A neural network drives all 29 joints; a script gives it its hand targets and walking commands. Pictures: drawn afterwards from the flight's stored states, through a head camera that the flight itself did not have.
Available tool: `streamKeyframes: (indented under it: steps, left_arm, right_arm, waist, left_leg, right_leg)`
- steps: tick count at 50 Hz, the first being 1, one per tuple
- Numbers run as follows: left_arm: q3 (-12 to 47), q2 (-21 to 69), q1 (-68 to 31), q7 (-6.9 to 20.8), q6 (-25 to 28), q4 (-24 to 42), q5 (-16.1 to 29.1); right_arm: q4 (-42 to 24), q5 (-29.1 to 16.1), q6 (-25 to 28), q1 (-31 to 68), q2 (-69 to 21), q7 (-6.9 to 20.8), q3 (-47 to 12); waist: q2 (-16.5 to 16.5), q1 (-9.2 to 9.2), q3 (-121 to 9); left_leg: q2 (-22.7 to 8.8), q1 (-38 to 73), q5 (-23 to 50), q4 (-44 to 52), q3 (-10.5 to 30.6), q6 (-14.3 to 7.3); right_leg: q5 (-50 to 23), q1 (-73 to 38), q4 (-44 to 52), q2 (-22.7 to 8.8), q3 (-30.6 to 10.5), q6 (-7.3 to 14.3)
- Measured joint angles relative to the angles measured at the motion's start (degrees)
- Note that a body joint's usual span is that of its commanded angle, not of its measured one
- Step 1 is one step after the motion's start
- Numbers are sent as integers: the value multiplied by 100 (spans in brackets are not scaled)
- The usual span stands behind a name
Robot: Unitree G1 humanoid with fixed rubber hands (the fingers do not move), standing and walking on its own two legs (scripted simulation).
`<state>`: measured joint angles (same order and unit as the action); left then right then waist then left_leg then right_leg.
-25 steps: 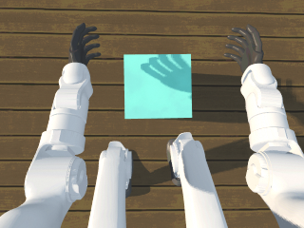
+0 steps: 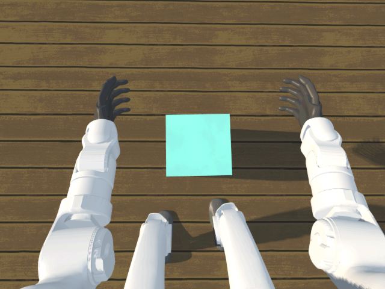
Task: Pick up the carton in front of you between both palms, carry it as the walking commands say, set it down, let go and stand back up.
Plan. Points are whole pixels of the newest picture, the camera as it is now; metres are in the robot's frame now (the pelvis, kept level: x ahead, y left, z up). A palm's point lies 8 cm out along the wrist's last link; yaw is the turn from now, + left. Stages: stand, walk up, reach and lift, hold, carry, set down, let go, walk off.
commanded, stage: let go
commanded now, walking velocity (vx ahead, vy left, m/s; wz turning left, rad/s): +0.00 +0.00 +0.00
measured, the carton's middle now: (197, 148) +0.42 -0.04 -0.52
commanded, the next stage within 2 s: stand in 1.12 s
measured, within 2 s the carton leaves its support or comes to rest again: neither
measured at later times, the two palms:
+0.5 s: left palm (32, 200) +0.31 +0.21 +0.02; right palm (360, 188) +0.28 -0.24 +0.03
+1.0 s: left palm out of the picture +0.24 +0.24 +0.06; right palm (370, 234) +0.23 -0.22 +0.06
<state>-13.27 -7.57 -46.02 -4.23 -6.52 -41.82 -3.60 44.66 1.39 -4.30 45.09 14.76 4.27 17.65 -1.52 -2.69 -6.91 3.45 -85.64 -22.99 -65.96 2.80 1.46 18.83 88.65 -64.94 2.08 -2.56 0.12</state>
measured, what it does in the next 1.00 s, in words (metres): rises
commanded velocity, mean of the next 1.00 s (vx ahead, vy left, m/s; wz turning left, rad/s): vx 0.00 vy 0.00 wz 0.00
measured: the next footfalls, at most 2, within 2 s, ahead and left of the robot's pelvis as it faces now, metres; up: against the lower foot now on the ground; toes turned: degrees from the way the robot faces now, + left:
none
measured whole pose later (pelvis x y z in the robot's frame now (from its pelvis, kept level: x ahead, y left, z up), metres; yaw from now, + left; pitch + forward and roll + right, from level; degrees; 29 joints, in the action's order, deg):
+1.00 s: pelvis +0.08 +0.02 +0.13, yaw -1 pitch -5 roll -1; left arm -2.0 -11.6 12.2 3.8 -7.6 -24.2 -0.7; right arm 24.0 1.3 -8.1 -12.3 11.9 4.4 3.0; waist -1.0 0.2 6.5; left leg 1.9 -3.2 -17.5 -25.9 3.1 -1.2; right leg 14.1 5.8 -25.0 1.2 -3.0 -0.5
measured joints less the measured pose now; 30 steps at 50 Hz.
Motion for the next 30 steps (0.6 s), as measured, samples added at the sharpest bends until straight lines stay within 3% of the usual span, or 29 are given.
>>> streamKeyframes:
  steps: [9,22,30]
  left_arm:
    - [331,88,1893,70,140,767,-68]
    - [712,-110,4047,399,696,981,139]
    - [912,-295,5354,561,782,1355,276]
  right_arm:
    - [-829,133,69,-1828,-77,109,-478]
    - [-1322,-185,517,-4129,-303,-36,-1125]
    - [-1778,-225,580,-5458,-341,-64,-1419]
  waist:
    - [39,46,236]
    - [172,87,250]
    - [179,165,594]
  left_leg:
    - [-67,1750,172,1203,64,-6]
    - [-164,4346,348,2670,122,-69]
    - [-182,6259,617,3723,120,-163]
  right_leg:
    - [-121,-1734,1135,6,13,57]
    - [-259,-4346,2583,18,23,70]
    - [-533,-6302,3698,-27,-8,8]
